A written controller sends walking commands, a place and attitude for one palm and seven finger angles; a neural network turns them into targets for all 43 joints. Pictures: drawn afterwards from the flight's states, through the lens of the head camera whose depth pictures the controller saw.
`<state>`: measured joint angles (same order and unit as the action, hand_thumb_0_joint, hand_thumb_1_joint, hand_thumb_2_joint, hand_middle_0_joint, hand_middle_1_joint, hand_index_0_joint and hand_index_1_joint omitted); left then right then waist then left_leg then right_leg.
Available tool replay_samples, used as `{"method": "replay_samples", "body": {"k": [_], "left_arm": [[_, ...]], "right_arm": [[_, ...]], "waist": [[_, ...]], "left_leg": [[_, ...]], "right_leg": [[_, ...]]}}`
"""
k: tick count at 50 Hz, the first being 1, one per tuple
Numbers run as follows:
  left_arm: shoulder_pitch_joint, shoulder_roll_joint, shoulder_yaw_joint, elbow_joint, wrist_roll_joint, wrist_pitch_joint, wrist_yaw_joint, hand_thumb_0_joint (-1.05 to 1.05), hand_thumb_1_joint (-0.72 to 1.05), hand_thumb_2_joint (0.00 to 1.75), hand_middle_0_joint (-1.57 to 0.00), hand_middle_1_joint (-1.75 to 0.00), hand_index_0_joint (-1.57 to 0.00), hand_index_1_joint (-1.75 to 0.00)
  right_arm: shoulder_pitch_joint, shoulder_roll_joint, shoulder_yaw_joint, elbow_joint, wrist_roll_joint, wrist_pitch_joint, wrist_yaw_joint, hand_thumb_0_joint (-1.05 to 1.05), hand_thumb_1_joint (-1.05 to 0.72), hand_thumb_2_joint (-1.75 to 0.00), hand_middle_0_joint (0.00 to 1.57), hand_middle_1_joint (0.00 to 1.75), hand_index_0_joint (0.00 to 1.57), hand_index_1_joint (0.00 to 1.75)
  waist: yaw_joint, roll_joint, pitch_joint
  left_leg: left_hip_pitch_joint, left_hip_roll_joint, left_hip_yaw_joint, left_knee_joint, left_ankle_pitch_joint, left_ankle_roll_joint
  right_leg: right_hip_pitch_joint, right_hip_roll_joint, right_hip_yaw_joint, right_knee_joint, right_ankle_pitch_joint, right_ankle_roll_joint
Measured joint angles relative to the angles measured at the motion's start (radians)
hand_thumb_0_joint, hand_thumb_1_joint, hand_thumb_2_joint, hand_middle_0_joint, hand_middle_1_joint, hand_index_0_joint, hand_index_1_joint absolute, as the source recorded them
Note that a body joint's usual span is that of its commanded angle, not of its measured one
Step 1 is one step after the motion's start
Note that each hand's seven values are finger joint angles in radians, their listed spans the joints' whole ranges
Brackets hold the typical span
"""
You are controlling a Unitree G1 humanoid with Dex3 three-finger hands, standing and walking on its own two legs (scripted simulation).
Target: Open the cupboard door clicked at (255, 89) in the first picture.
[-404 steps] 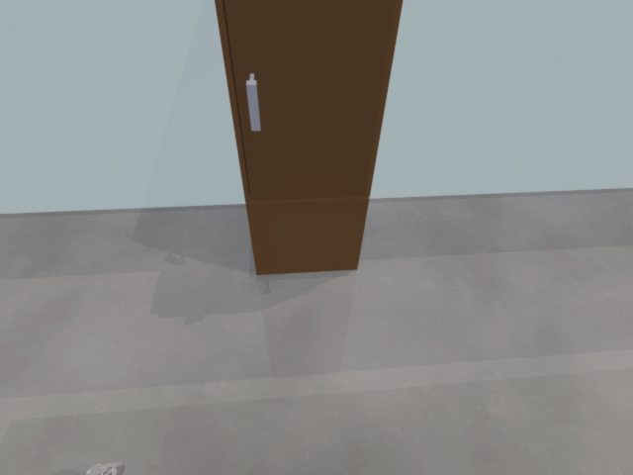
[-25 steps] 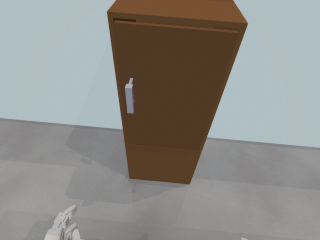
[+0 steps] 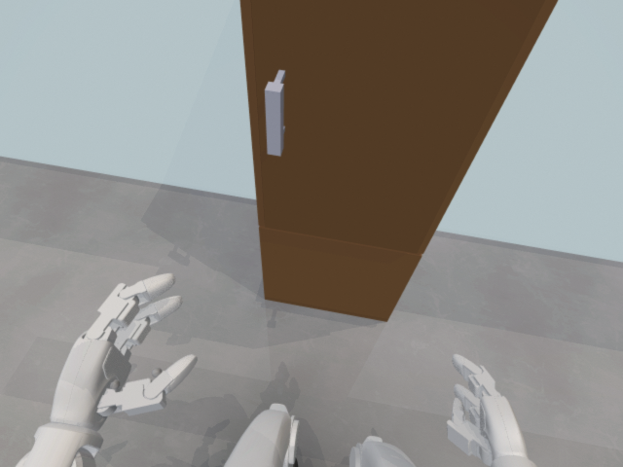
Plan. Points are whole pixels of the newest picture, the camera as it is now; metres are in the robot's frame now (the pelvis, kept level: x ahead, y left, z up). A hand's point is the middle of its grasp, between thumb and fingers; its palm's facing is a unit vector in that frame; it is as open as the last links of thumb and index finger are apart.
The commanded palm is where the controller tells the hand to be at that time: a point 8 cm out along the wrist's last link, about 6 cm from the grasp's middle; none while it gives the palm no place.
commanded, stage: raise the hand with hooked fingers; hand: left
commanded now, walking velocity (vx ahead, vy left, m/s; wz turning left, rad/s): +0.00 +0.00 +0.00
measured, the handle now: (278, 113) +0.61 +0.13 +0.10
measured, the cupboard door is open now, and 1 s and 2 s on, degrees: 0 0 0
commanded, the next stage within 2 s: move the hooked fingers beside the handle in 1.46 s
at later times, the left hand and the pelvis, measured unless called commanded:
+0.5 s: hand (139, 288) +0.28 +0.23 +0.08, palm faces -0.04 -1.00 -0.06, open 12.8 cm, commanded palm +0.27 +0.29 +0.09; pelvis +0.05 +0.01 +0.03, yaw -1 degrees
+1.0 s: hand (111, 231) +0.34 +0.28 +0.11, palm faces -0.04 -1.00 -0.04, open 13.9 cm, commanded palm +0.31 +0.32 +0.12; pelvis +0.05 +0.01 +0.05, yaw -1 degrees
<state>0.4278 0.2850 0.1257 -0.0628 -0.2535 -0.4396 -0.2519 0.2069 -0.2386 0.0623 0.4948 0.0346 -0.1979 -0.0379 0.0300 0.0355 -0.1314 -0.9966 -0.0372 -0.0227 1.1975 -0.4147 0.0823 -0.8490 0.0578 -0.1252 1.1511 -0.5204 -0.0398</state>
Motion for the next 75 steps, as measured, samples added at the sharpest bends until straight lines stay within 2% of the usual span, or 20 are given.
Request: {"method": "replay_samples", "body": {"k": [3, 6, 11, 16, 27, 36, 51, 61, 68, 75], "left_arm": [[-0.052, 0.018, 0.017, 0.031, -0.014, 0.087, -0.048, 0.01, 0.28, 0.64, -0.24, -0.70, -0.25, -0.70], [-0.058, 0.023, 0.048, 0.036, -0.038, 0.142, -0.054, 0.01, 0.22, 0.61, -0.25, -0.75, -0.25, -0.74], [-0.045, 0.026, 0.105, 0.045, -0.060, 0.114, -0.046, 0.01, 0.10, 0.56, -0.26, -0.82, -0.26, -0.81], [-0.063, 0.039, 0.129, 0.082, -0.070, 0.095, -0.082, 0.01, -0.02, 0.51, -0.26, -0.89, -0.27, -0.89], [-0.146, 0.072, 0.173, 0.147, -0.096, 0.103, -0.137, 0.00, -0.27, 0.40, -0.28, -1.06, -0.29, -1.05], [-0.271, 0.113, 0.211, 0.270, -0.109, 0.148, -0.197, 0.00, -0.44, 0.33, -0.29, -1.17, -0.30, -1.16], [-0.456, 0.181, 0.279, 0.468, -0.117, 0.173, -0.280, -0.01, -0.49, 0.30, -0.30, -1.20, -0.30, -1.20], [-0.449, 0.173, 0.281, 0.483, -0.117, 0.167, -0.287, -0.01, -0.50, 0.30, -0.30, -1.20, -0.30, -1.20], [-0.442, 0.163, 0.282, 0.474, -0.114, 0.149, -0.282, -0.01, -0.50, 0.30, -0.30, -1.20, -0.30, -1.20], [-0.453, 0.169, 0.281, 0.484, -0.117, 0.158, -0.293, -0.01, -0.50, 0.30, -0.30, -1.20, -0.31, -1.20]], "right_arm": [[0.011, 0.016, 0.007, 0.017, 0.009, 0.009, -0.006, 0.01, -0.90, -0.90, 0.20, 0.30, 0.21, 0.30], [0.032, 0.030, 0.003, 0.028, 0.012, 0.013, -0.012, 0.01, -0.90, -0.90, 0.20, 0.30, 0.21, 0.30], [0.067, 0.022, -0.018, 0.040, 0.007, 0.009, -0.013, 0.01, -0.90, -0.90, 0.20, 0.30, 0.21, 0.30], [0.069, -0.014, -0.040, 0.045, 0.008, 0.007, -0.011, 0.01, -0.90, -0.90, 0.20, 0.30, 0.21, 0.30], [0.045, -0.034, -0.042, 0.016, 0.010, 0.007, -0.014, 0.01, -0.90, -0.90, 0.20, 0.29, 0.20, 0.30], [0.048, -0.028, -0.010, 0.009, 0.015, 0.021, -0.020, 0.01, -0.90, -0.90, 0.20, 0.30, 0.21, 0.30], [0.089, -0.049, -0.008, 0.030, 0.023, 0.040, -0.027, 0.01, -0.90, -0.90, 0.20, 0.30, 0.21, 0.30], [0.108, -0.057, -0.020, 0.016, 0.021, 0.041, -0.016, 0.01, -0.90, -0.90, 0.20, 0.30, 0.21, 0.30], [0.099, -0.050, -0.016, 0.018, 0.019, 0.040, -0.015, 0.01, -0.90, -0.90, 0.20, 0.30, 0.21, 0.30], [0.086, -0.044, -0.008, 0.017, 0.021, 0.038, -0.017, 0.01, -0.90, -0.90, 0.20, 0.30, 0.21, 0.30]], "waist": [[-0.008, 0.006, 0.006], [-0.024, 0.007, 0.009], [-0.039, -0.001, -0.003], [-0.041, -0.002, -0.007], [-0.035, -0.009, -0.002], [-0.031, -0.007, 0.005], [-0.043, -0.011, 0.021], [-0.050, -0.015, 0.020], [-0.046, -0.017, 0.022], [-0.041, -0.015, 0.020]], "left_leg": [[0.011, 0.005, 0.004, -0.020, 0.001, 0.005], [0.046, 0.009, 0.012, -0.058, 0.001, 0.005], [0.086, 0.011, 0.020, -0.102, -0.005, 0.006], [0.098, 0.007, 0.023, -0.110, -0.018, 0.009], [0.147, 0.002, 0.022, -0.152, -0.016, 0.009], [0.188, 0.000, 0.018, -0.194, 0.003, 0.008], [0.235, 0.001, 0.027, -0.248, 0.032, 0.010], [0.240, 0.000, 0.038, -0.264, 0.040, 0.014], [0.238, -0.001, 0.034, -0.258, 0.038, 0.013], [0.238, -0.001, 0.029, -0.255, 0.038, 0.012]], "right_leg": [[0.009, 0.005, 0.007, -0.024, 0.005, -0.001], [0.041, 0.011, 0.019, -0.066, 0.013, 0.002], [0.079, 0.014, 0.034, -0.116, 0.016, 0.005], [0.094, 0.011, 0.039, -0.127, 0.005, 0.008], [0.145, 0.009, 0.042, -0.177, 0.012, 0.011], [0.188, 0.008, 0.041, -0.222, 0.032, 0.011], [0.228, 0.008, 0.053, -0.271, 0.063, 0.012], [0.227, 0.006, 0.064, -0.277, 0.069, 0.016], [0.226, 0.006, 0.060, -0.272, 0.067, 0.015], [0.229, 0.006, 0.055, -0.272, 0.067, 0.014]]}}
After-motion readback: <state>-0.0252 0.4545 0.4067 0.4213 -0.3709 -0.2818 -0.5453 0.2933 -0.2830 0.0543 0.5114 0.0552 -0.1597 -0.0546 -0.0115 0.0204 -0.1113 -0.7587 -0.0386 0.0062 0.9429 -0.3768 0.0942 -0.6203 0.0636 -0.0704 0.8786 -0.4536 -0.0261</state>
